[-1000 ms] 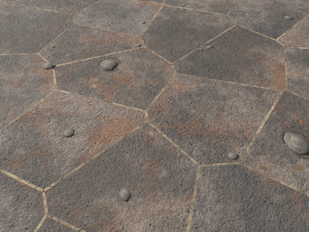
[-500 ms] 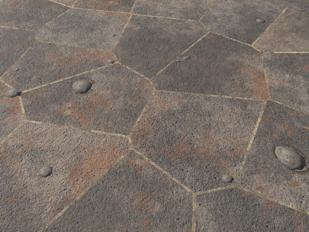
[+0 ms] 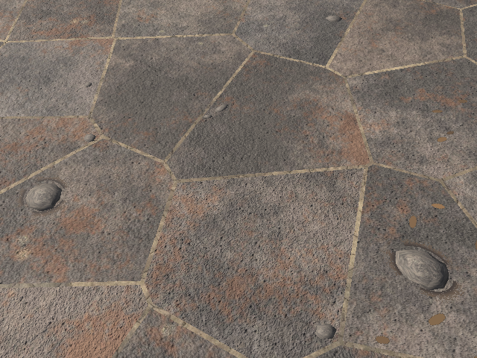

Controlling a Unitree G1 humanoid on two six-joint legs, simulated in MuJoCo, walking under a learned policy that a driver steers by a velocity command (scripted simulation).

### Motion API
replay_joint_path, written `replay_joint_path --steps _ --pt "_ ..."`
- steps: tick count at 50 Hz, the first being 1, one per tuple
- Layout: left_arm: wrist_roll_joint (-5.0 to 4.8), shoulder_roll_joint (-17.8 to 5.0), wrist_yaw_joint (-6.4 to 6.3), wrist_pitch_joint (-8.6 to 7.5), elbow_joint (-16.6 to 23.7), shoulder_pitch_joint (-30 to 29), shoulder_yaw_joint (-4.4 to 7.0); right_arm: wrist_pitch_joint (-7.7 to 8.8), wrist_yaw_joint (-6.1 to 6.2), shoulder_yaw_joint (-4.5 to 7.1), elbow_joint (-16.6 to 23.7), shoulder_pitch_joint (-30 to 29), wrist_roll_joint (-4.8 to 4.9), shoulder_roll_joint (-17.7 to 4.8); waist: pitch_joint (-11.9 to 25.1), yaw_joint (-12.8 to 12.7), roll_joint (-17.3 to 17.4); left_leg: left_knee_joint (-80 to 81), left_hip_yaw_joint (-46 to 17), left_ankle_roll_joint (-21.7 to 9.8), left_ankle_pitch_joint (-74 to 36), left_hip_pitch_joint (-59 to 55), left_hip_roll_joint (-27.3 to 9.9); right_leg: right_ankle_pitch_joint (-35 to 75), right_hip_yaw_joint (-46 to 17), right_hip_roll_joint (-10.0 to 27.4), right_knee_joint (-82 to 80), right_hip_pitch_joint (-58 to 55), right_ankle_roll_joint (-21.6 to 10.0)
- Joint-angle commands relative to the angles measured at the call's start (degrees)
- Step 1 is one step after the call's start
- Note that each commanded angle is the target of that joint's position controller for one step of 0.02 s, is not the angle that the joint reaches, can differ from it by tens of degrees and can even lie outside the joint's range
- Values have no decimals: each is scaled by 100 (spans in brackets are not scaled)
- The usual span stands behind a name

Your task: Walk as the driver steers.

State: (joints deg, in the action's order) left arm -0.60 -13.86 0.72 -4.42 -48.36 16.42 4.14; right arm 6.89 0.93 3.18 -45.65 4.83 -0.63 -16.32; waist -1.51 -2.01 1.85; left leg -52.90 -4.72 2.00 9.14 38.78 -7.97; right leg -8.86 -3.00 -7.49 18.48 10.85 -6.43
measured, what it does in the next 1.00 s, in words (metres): walks ahead: left foot, then right foot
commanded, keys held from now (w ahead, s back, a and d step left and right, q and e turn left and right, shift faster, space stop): w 0.68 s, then no key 0.08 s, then q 0.20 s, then no key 0.04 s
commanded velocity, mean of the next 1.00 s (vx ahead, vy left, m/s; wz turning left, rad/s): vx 0.43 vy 0.00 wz -0.03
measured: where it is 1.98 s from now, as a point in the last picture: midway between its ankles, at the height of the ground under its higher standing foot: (255, 321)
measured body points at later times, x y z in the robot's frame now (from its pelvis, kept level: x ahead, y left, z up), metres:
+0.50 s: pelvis +0.29 +0.07 +0.00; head +0.31 +0.08 +0.45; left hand +0.45 +0.33 -0.11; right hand +0.31 -0.20 -0.12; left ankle +0.28 +0.16 -0.74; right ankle +0.37 -0.11 -0.67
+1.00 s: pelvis +0.51 +0.00 +0.00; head +0.55 -0.02 +0.44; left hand +0.64 +0.26 -0.11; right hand +0.61 -0.29 -0.13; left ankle +0.54 +0.15 -0.67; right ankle +0.56 -0.10 -0.74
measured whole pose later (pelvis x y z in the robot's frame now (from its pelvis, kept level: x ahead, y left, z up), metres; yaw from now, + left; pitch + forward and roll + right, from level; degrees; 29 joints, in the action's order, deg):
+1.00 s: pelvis +0.51 +0.00 +0.00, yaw +1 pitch +2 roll +0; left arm 1.7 -13.9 0.6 -4.2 -46.2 9.1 2.7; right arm -0.4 1.8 3.8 -47.3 12.9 0.7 -17.3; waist -2.8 0.3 2.5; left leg -60.2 -2.4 3.4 20.8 34.2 -3.6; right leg -7.1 6.9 -0.1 22.0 16.8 -3.4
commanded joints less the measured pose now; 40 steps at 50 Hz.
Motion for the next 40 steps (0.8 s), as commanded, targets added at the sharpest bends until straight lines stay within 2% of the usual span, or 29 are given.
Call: replay_joint_path --steps 1,4,7,9,10,11,12,13,14,15,16,17,18,19,21,24,28,32,34,35,36,37,38,39,40 --pt "-44 -852 -99 -82 347 0 182 6 -14 -2 254 -127 -14 -186 118 -23 -481 1366 373 59 -1392 -783 272 1150 -604 1158 -703 588 -771" --pt "-37 -891 -83 -84 229 304 170 50 -99 -15 395 -614 93 -252 27 -289 -647 2046 403 -32 -1883 -856 428 594 -822 1372 -620 226 -684" --pt "-37 -917 -98 -35 139 524 164 116 -202 24 565 -887 105 -450 -7 -318 -686 2380 321 -270 -1241 -511 483 818 -1194 1763 -193 -659 -620" --pt "-17 -984 -130 19 126 528 181 157 -246 55 566 -700 108 -554 26 -156 -808 2510 357 -462 -708 -659 556 1396 -1339 1941 79 -1062 -508" --pt "-17 -1017 -139 43 158 409 183 175 -246 100 490 -362 105 -639 168 71 -855 2654 475 -582 -562 -1123 679 2176 -1275 1874 416 -1125 -419" --pt "4 -940 -136 59 210 294 144 187 -226 197 284 337 83 -815 620 429 -761 2740 533 -761 -736 -2096 742 2963 -1042 1581 1195 -1031 -292" --pt "64 -747 -121 55 350 201 47 185 -199 279 127 1325 3 -1109 1444 839 -410 2516 -231 -1150 -980 -3650 -21 2328 -730 1237 2644 -236 -98" --pt "-29 -301 -87 -57 346 1023 -76 110 -206 426 -60 2057 -40 -1572 2261 685 1097 2756 -2609 -2084 -136 -5905 -1278 -213 -211 314 4840 1994 383" --pt "-113 -544 -68 -130 307 965 -69 63 -251 316 -155 2169 96 -1109 2261 778 1334 3544 -3888 -2135 1044 -6111 -1524 -2372 -633 313 5492 3024 370" --pt "-201 -959 -53 -155 423 402 32 34 -239 211 -59 1718 151 -771 1258 779 724 3634 -3179 -1807 1614 -5368 -1341 -1996 -648 682 5809 3521 317" --pt "-155 -935 -61 -151 537 -21 14 -14 -230 148 65 1254 112 -637 728 643 203 3759 -2426 -1610 1323 -4491 -1105 -1472 -375 997 5629 3432 303" --pt "-48 -868 -69 -132 585 -217 27 -29 -253 92 107 959 61 -508 299 487 16 3967 -1914 -1556 816 -3733 -842 -1126 -266 1180 5207 3270 321" --pt "0 -814 -80 -92 578 -139 57 -10 -263 53 124 817 9 -426 205 304 167 4115 -1557 -1484 373 -3297 -651 -877 -265 1364 4878 2937 333" --pt "-1 -710 -84 -49 544 -8 46 -1 -275 50 105 781 5 -424 200 218 291 4249 -1293 -1478 70 -3051 -510 -755 -207 1419 4700 2692 370" --pt "12 -555 -101 2 542 50 13 31 -264 80 23 899 42 -541 209 159 327 4407 -869 -1563 -612 -2901 -427 -529 -82 1473 4368 2658 479" --pt "57 -477 -118 -14 742 -479 -27 -3 -182 138 -94 1124 76 -727 134 262 159 4505 -452 -1560 -1354 -3050 -386 236 1 1526 3400 2948 642" --pt "16 -320 -46 -77 925 -1215 -100 -88 -120 145 -232 1472 148 -799 15 536 177 4497 30 -1333 -1331 -3157 -167 1305 218 1315 1958 2606 658" --pt "-52 -364 80 -132 1178 -1846 -116 -194 -111 154 -413 1868 183 -843 -180 737 212 4267 -96 -1315 -1230 -3747 -455 1224 267 1160 1328 2674 559" --pt "-56 -452 150 -172 1278 -1945 -98 -260 -84 180 -459 1884 193 -900 -194 658 269 4030 -179 -1242 -1505 -4106 -643 819 247 1107 1122 2657 413" --pt "-29 -527 170 -190 1266 -1826 -70 -299 -65 186 -463 1809 179 -921 -144 539 311 3770 -159 -1148 -2061 -4218 -637 652 264 1030 978 2421 334" --pt "19 -647 172 -211 1186 -1492 -12 -333 -47 197 -443 1704 167 -974 93 323 387 3300 -70 -1031 -3048 -4276 -537 611 387 852 851 1872 236" --pt "80 -837 152 -235 961 -766 92 -362 -30 174 -408 1602 163 -938 569 -64 328 2441 133 -851 -3853 -4158 -253 1104 538 683 611 829 76" --pt "184 -1187 105 -252 776 18 188 -336 -12 98 -278 1605 84 -777 1321 -328 77 1247 334 -592 -3111 -3344 74 2814 87 1261 967 -760 -204" --pt "331 -1610 46 -197 741 564 248 -230 -51 -83 -187 2122 -50 -236 2182 -246 -1272 -978 552 -172 380 -1168 889 4994 -1753 2880 1412 -3074 -1037" --pt "215 -1338 72 -113 682 796 189 -157 -97 -101 -431 2659 105 -275 3120 -288 -1724 -2081 -316 -81 3105 -486 1220 4926 -2971 3483 1070 -3587 -1597"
